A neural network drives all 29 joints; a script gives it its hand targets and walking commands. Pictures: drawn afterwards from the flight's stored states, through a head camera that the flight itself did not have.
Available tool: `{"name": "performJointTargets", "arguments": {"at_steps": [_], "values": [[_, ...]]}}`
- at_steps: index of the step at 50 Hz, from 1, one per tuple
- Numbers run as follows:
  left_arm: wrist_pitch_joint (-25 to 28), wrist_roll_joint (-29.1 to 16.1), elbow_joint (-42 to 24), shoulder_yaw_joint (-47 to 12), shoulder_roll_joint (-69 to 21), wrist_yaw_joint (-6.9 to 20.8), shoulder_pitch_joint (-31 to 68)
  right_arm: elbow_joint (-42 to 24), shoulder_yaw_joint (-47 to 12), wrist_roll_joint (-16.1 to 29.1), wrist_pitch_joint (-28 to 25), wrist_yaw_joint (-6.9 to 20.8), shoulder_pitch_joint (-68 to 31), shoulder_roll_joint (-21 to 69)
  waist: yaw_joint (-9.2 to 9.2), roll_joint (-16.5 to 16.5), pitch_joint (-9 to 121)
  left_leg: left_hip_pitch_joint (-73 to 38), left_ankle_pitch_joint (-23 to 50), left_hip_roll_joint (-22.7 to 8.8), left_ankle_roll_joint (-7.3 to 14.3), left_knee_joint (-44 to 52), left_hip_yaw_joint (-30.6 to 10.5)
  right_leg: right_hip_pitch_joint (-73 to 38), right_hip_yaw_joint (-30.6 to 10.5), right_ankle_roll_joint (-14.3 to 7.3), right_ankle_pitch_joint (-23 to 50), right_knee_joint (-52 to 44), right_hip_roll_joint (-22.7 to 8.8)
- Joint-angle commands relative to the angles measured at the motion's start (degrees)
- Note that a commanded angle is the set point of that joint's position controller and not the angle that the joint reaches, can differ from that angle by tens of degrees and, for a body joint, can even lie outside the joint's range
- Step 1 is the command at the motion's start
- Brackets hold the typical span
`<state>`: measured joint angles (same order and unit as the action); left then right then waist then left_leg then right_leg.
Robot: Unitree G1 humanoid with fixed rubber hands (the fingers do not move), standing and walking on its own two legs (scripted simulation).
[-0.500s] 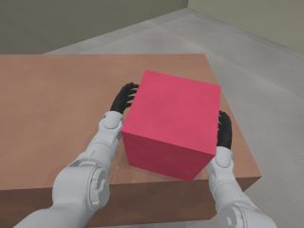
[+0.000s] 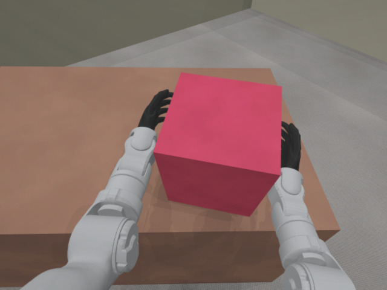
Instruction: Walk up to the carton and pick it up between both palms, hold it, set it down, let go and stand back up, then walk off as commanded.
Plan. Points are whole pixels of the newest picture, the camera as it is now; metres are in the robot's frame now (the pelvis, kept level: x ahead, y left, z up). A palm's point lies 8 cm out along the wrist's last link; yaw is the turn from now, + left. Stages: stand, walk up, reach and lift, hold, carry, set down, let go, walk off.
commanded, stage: reach and lift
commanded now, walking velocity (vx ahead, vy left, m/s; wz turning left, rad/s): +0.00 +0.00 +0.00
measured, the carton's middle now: (218, 150) +0.41 -0.07 +0.06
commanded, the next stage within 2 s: hold in 1.80 s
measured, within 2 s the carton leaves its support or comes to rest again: neither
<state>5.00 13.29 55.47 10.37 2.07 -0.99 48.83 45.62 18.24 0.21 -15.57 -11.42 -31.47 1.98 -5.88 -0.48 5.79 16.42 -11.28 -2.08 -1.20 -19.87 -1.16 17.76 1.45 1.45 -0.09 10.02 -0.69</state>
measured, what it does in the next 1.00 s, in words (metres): stands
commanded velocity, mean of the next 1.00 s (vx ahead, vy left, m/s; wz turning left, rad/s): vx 0.00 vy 0.00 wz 0.00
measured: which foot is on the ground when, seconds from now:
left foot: down 0.00-1.00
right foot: down 0.00-1.00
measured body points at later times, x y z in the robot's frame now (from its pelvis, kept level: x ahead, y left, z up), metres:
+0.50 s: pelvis -0.01 +0.00 +0.00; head -0.06 +0.02 +0.45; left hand +0.39 +0.10 +0.19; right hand +0.34 -0.20 +0.14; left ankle -0.02 +0.13 -0.75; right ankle +0.04 -0.14 -0.75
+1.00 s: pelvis +0.00 +0.00 +0.00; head -0.05 +0.02 +0.45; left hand +0.39 +0.12 +0.21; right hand +0.36 -0.18 +0.15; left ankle -0.02 +0.13 -0.75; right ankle +0.04 -0.14 -0.75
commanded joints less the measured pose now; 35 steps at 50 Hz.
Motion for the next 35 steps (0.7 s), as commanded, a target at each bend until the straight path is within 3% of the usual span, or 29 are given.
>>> {"name": "performJointTargets", "arguments": {"at_steps": [1, 4, 9, 18, 27, 35], "values": [[-2.9, -1.8, -17.4, -21.5, -42.0, 4.8, 20.9, -21.3, -40.3, -0.8, 2.4, 8.6, -46.2, 32.1, 4.49, 0.2, 37.4, -9.7, 24.1, 3.8, -0.6, 0.4, 2.2, -29.6, 1.4, -0.7, 19.8, 6.3, 4.3], [-8.4, -1.6, -22.3, -20.5, -40.2, 6.0, 19.9, -25.3, -41.4, 1.1, 6.3, 7.8, -44.9, 31.9, 4.32, 2.0, 34.5, -9.1, 21.8, 4.5, 0.3, 1.0, 2.8, -33.3, 1.1, -0.2, 20.2, 6.4, 4.1], [-16.9, -3.0, -31.5, -21.4, -39.0, 7.2, 19.2, -31.4, -40.6, 3.7, 11.0, 7.2, -44.7, 28.7, 2.37, 2.4, 30.3, -10.5, 22.0, 4.7, 0.1, 0.9, 2.0, -34.8, 1.9, 0.0, 19.5, 7.2, 4.5], [-30.0, 1.1, -31.3, -12.7, -35.6, 9.4, 19.2, -30.7, -33.9, 4.1, 16.9, 7.6, -52.1, 23.6, 3.87, 3.6, 13.7, -11.7, 10.0, 4.5, 1.9, 5.2, 2.9, -32.4, 2.9, 0.4, 4.6, 6.0, 3.8], [-34.3, 1.0, -31.8, -12.5, -36.9, 8.3, 25.6, -31.4, -32.2, 5.4, 18.0, 10.4, -64.8, 27.2, 6.3, 2.8, 12.3, -9.3, 1.9, 4.3, 2.9, 7.0, 3.9, -29.6, 3.4, -0.1, -5.8, 6.1, 3.4], [-37.6, -0.2, -34.2, -13.5, -36.9, 6.7, 25.1, -35.1, -36.3, 8.8, 20.6, 10.4, -68.6, 29.1, 8.05, 3.9, 14.8, -9.6, 5.0, 4.6, 3.6, 5.7, 3.3, -31.2, 2.8, 0.3, -2.8, 6.7, 3.6]]}}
